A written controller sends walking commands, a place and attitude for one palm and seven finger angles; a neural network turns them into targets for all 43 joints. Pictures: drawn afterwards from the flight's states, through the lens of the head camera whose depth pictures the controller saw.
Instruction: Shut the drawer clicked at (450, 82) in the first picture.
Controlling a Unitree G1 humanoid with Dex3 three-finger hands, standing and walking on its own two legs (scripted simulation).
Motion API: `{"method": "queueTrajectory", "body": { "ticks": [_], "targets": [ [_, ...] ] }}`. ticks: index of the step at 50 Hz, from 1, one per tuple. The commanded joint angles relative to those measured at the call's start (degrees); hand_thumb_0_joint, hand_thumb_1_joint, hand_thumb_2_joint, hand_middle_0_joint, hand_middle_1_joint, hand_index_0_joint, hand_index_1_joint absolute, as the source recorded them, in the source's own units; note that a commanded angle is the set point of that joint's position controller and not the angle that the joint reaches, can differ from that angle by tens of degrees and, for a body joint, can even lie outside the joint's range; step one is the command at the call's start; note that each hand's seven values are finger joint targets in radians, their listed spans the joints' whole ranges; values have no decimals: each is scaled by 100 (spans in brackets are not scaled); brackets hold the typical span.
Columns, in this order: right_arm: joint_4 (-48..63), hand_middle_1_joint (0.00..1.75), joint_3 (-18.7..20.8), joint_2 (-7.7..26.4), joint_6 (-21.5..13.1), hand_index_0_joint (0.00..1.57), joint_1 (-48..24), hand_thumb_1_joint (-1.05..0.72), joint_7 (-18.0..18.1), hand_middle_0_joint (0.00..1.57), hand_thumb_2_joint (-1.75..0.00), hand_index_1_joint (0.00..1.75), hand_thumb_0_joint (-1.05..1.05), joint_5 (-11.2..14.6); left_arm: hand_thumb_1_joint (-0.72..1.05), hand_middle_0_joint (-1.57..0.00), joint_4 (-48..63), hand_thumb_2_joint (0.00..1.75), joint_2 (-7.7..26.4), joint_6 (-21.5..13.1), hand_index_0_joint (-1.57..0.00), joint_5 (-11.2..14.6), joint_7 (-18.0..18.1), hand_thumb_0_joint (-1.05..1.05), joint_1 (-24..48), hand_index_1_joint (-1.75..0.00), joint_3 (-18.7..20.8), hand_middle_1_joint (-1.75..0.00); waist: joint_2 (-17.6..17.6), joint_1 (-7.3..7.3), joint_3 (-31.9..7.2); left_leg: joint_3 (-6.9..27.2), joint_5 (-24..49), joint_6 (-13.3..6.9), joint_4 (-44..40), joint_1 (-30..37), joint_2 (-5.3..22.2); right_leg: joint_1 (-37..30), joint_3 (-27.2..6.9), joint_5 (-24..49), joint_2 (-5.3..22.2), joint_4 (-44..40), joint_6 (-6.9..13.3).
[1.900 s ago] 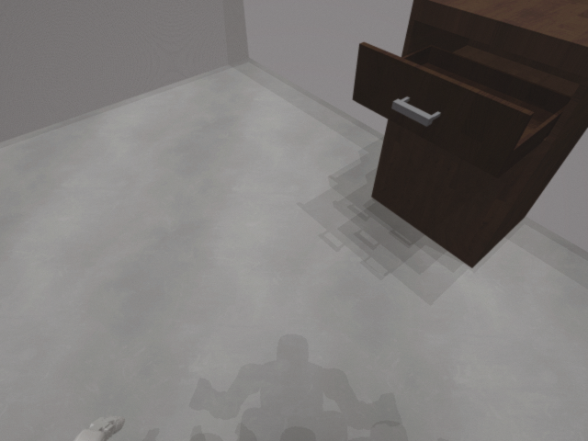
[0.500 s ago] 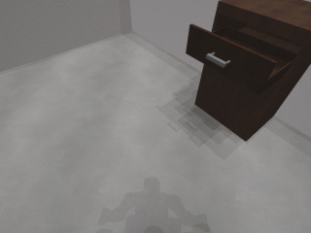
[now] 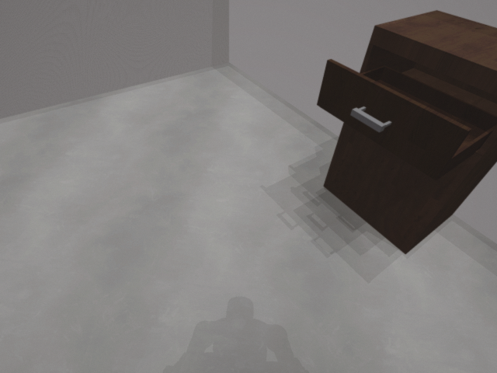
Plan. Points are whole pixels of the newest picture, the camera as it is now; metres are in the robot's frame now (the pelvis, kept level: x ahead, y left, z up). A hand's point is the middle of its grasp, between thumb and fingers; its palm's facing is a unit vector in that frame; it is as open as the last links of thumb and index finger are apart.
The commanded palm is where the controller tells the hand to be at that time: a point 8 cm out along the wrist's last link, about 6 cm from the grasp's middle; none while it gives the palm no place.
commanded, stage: walk to a spot facing it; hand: left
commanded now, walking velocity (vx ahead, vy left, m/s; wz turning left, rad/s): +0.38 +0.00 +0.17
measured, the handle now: (371, 117) +0.91 -0.34 -0.05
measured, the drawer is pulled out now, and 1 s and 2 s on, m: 0.27 0.27 0.27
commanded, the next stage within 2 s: turn to face it in 0.58 s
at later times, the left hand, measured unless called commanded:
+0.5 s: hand (176, 299) +0.31 +0.18 -0.18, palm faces -0.06 -0.98 -0.16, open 7.4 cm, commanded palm none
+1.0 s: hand (186, 284) +0.35 +0.16 -0.18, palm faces +0.05 -0.99 -0.14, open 7.3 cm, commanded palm none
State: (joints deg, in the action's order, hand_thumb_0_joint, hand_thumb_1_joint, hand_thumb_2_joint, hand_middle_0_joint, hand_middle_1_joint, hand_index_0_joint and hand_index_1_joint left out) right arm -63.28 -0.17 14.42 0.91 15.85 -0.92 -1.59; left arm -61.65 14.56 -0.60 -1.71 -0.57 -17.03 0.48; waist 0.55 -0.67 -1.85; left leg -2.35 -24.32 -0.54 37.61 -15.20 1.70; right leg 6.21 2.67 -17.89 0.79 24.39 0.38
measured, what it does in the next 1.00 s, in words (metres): walks ahead: right foot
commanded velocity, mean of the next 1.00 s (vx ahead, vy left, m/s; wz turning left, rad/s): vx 0.22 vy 0.00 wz -0.16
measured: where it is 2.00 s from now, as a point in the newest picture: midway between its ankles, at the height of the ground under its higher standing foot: (250, 342)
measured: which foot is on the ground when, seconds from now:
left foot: down 0.00-0.54, up 0.56-1.00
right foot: down 0.00-0.06, up 0.08-0.52, down 0.54-1.00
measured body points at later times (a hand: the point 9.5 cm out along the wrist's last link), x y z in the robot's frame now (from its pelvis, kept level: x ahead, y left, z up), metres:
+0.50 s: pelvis +0.20 +0.01 -0.02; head +0.24 +0.00 +0.43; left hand +0.31 +0.23 -0.17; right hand +0.05 -0.17 -0.16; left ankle +0.01 +0.11 -0.74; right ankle +0.34 -0.09 -0.72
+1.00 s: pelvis +0.40 +0.00 -0.01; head +0.43 +0.01 +0.44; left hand +0.35 +0.21 -0.17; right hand +0.51 -0.22 -0.14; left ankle +0.46 +0.10 -0.73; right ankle +0.35 -0.08 -0.74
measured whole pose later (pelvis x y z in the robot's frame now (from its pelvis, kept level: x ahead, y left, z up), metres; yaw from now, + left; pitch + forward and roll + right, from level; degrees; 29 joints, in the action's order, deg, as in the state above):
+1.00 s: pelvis +0.40 +0.00 -0.01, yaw -5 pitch +0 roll -2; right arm -56.8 1.2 8.2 -0.9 4.0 1.2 -1.0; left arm -63.0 7.1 -1.2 -1.4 0.4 -22.2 2.3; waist -0.4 -4.4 2.9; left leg -5.3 -14.0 3.5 36.7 -22.8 3.9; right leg 9.7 4.4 -18.6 -3.2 27.8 3.2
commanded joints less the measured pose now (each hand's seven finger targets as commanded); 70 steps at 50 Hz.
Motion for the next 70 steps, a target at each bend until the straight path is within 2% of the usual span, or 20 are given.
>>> {"method": "queueTrajectory", "body": {
  "ticks": [1, 2, 3, 4, 8, 12, 20, 23, 25, 26, 27, 28, 31, 36, 48, 50, 52, 56, 61, 70],
  "targets": [
    [255, 30, 189, 292, -316, 20, 496, -90, 12, 20, -90, 30, 0, 66, 90, -20, 291, 90, 972, -106, -20, 43, 76, 0, 135, -30, 308, -30, 270, 388, 838, -259, 563, -62, -1062, 683, 3, 1284, -743, -1209, 1155, -569, 638],
    [78, 30, 256, 518, -354, 20, 1082, -90, 66, 20, -90, 30, 0, 57, 90, -20, 324, 90, 677, -82, -20, 75, 54, 0, 122, -30, 257, -30, -468, 560, 754, 413, 75, -155, -1640, 1293, 258, 1812, -288, -1026, 667, 509, 396],
    [-94, 30, 432, 1052, -394, 20, 1727, -90, 138, 20, -90, 30, 0, -23, 90, -20, 467, 90, 254, -69, -20, 115, 11, 0, 159, -30, 182, -30, -2019, 747, 718, 2456, -1099, -605, -2676, 1689, 1535, 2815, 459, -1238, -15, 2402, 47],
    [-104, 30, 435, 1122, -389, 20, 1973, -90, 201, 20, -90, 30, 0, 2, 90, -20, 697, 90, 260, -123, -20, 58, 26, 0, 453, -30, 173, -30, -1634, 718, 885, 3320, -1129, -948, -3144, 1675, 2051, 3429, 35, -1453, -6, 3325, 79],
    [37, 30, 260, 317, -565, 20, 1401, -90, 252, 20, -90, 30, 0, 54, 90, -20, 424, 90, 120, -196, -20, -5, -47, 0, 396, -30, 238, -30, -233, 336, 1095, 1984, 1208, -984, -2861, 1334, 1644, 3472, -261, -114, 619, 4136, 57],
    [-171, 30, 235, 84, -694, 20, 1659, -90, 324, 20, -90, 30, 0, 103, 90, -20, 360, 90, -150, -126, -20, 8, -65, 0, 273, -30, 225, -30, -500, 197, 778, 846, 3298, -899, -2641, 1808, 1272, 3519, 22, 326, 581, 3940, -97],
    [-466, 30, 236, -93, -671, 20, 1880, -90, 357, 20, -90, 30, 0, 67, 90, -20, 718, 90, -354, -161, -20, 91, -98, 0, 1348, -30, 234, -30, -924, 338, 1276, 98, 4308, -719, -2696, 1494, 1085, 2686, 582, 1022, 261, 1624, 104],
    [-466, 30, 306, 129, -651, 20, 1678, -90, 372, 20, -90, 30, 0, 75, 90, -20, 592, 90, -216, -194, -20, 64, -67, 0, 795, -30, 299, -30, -823, 0, 920, -50, 5853, -723, -1867, 1695, 1252, 1794, 624, 809, -7, 1377, 363],
    [-390, 30, 352, 245, -625, 20, 1506, -90, 357, 20, -90, 30, 0, 81, 90, -20, 252, 90, 17, -264, -20, 6, -12, 0, -458, -30, 392, -30, -565, -557, 210, -158, 6059, -509, -232, 1478, 1068, 298, 631, 921, -176, 794, 493],
    [-325, 30, 345, 108, -620, 20, 1493, -90, 297, 20, -90, 30, 0, 132, 90, -20, 11, 90, 403, -346, -20, -54, 46, 0, -1310, -30, 520, -30, 15, -889, -299, -241, 4527, -333, 1423, 308, 774, -1230, -235, 1075, 580, 641, 747],
    [-173, 30, 286, -282, -658, 20, 1937, -90, 263, 20, -90, 30, 0, 210, 90, -20, -78, 90, 993, -374, -20, -38, 122, 0, -1805, -30, 663, -30, 1495, -775, -1228, -289, -98, -69, 3630, -1306, -324, -2505, -3156, 1766, 2403, 67, 1471],
    [-78, 30, 306, -194, -624, 20, 1551, -90, 268, 20, -90, 30, 0, 202, 90, -20, -67, 90, 1107, -347, -20, 97, 127, 0, -1606, -30, 668, -30, 1032, -717, -1081, 456, -680, -220, 4555, -1580, -188, -2011, -3595, 1494, 2674, -586, 1621],
    [56, 30, 328, -390, -474, 20, 793, -90, 189, 20, -90, 30, 0, 98, 90, -20, 257, 90, 222, -384, -20, 75, 171, 0, -122, -30, 413, -30, -24, -79, 492, 528, 523, -183, 4253, -1584, 544, 545, -1770, 926, 2148, -1004, 1094],
    [68, 30, 275, -666, -159, 20, 971, -90, 150, 20, -90, 30, 0, 15, 90, -20, 208, 90, -232, -453, -20, 29, 179, 0, -34, -30, 211, -30, 380, 410, 731, 111, 939, 126, 2836, -1002, 591, 1796, -190, 2453, 1371, -1193, 793],
    [838, 30, 278, -168, -260, 20, -822, -90, 279, 20, -90, 30, 0, 102, 90, -20, 207, 90, 328, -126, -20, 62, 198, 0, -605, -30, 455, -30, 631, -64, 41, -263, 901, 399, -235, -589, 192, -126, -1096, 4874, 1225, 181, 863],
    [703, 30, 348, 106, -308, 20, -209, -90, 342, 20, -90, 30, 0, 92, 90, -20, 274, 90, 235, -67, -20, 105, 216, 0, -407, -30, 475, -30, 166, 232, -283, -105, 2682, 294, -1348, 836, 541, 478, -876, 3690, 819, 902, 452],
    [583, 30, 444, 741, -282, 20, 417, -90, 383, 20, -90, 30, 0, 71, 90, -20, 357, 90, -93, -28, -20, 152, 207, 0, -705, -30, 428, -30, -1679, 299, -777, 1470, 6771, -880, -1278, 2355, 2757, 2247, -75, -2041, -164, 3300, -172],
    [950, 30, 344, 260, -249, 20, -382, -90, 402, 20, -90, 30, 0, 47, 90, -20, 467, 90, 22, 182, -20, 10, 111, 0, -218, -30, 580, -30, -624, 56, 96, 455, 4459, -762, -1774, 961, 2112, 2499, -305, -1114, 265, 4682, -303],
    [1054, 30, 436, 131, -263, 20, -444, -90, 373, 20, -90, 30, 0, 40, 90, -20, 650, 90, -158, 386, -20, 13, 19, 0, -207, -30, 638, -30, -965, -79, 152, -320, 3225, -632, -2003, 594, 1806, 2440, -108, -336, 352, 4480, -412],
    [1045, 30, 639, 633, -166, 20, -121, -90, 244, 20, -90, 30, 0, -16, 90, -20, 1253, 90, -33, 371, -20, 5, -60, 0, 844, -30, 549, -30, -1290, 261, 257, -738, 3032, -663, -1782, 909, 2117, 2042, 326, -577, 392, 2337, -356]
  ]
}}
